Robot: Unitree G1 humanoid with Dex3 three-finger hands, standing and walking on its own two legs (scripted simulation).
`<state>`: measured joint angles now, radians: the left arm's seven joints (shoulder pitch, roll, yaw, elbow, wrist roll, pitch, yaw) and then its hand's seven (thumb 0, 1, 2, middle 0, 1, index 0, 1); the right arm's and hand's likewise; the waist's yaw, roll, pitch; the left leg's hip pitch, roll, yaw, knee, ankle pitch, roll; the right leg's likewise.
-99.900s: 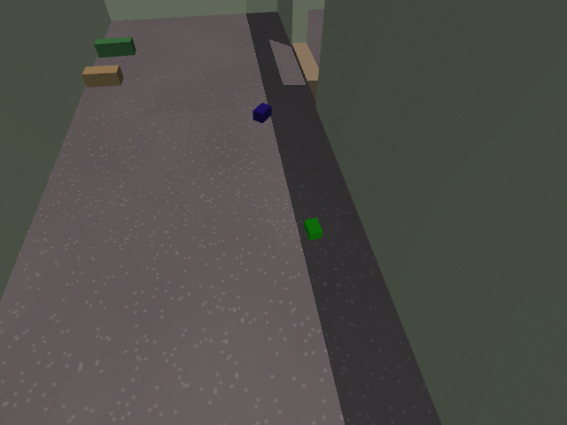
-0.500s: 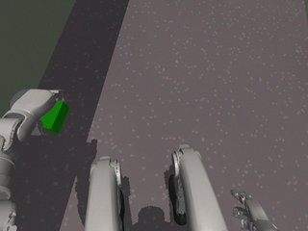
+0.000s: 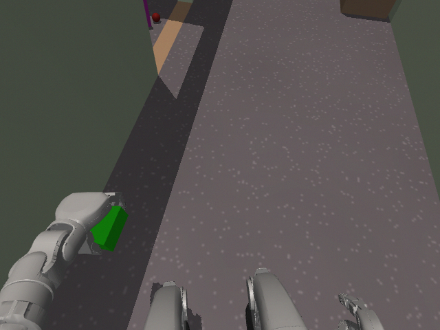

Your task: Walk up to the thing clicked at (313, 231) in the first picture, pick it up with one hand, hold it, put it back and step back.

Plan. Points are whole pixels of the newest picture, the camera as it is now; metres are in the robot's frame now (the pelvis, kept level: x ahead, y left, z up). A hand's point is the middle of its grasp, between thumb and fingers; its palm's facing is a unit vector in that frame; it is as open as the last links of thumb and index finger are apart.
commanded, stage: lift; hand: left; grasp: from above
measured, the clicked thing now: (104, 226) +0.35 +0.22 -0.09
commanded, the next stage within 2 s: hold in 0.44 s
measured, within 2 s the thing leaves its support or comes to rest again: neither
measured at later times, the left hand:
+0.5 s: hand (78, 206) +0.35 +0.23 +0.02, palm faces -0.50 -0.01 -0.87, open 10.5 cm
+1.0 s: hand (72, 192) +0.36 +0.23 +0.06, palm faces -0.50 +0.00 -0.87, open 10.5 cm
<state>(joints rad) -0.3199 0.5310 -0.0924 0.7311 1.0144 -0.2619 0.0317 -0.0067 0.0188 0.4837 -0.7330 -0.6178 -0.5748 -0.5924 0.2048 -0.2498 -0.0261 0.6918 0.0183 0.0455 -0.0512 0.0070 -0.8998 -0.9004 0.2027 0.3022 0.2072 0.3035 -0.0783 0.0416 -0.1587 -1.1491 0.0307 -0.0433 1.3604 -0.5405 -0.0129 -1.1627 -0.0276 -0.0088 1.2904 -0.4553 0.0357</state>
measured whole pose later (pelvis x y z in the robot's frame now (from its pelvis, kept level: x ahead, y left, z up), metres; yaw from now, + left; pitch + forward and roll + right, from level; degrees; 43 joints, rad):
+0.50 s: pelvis +0.04 +0.01 +0.08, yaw -1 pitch +11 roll -1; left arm -0.28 0.48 -0.16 0.74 1.02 -0.19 0.01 -0.01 0.03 0.48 -0.75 -0.60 -0.57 -0.61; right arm 0.23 -0.24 -0.04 0.70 0.04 0.04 -0.05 0.01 -0.91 -0.90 0.20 0.30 0.21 0.30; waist -0.04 0.03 -0.10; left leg -0.70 0.04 0.01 0.95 -0.44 0.00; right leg -0.73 -0.02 0.02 0.89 -0.35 0.04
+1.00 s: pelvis +0.06 +0.01 +0.10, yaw -1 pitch +8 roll -1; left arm -0.24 0.48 -0.16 0.65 1.02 -0.22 -0.06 -0.02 0.02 0.49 -0.76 -0.60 -0.57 -0.61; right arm 0.22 -0.24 -0.04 0.68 0.03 0.08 -0.06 0.01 -0.90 -0.90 0.20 0.30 0.21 0.30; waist -0.01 0.03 -0.09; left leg -0.52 0.03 0.02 0.80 -0.41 -0.01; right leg -0.56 -0.03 0.03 0.76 -0.33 0.04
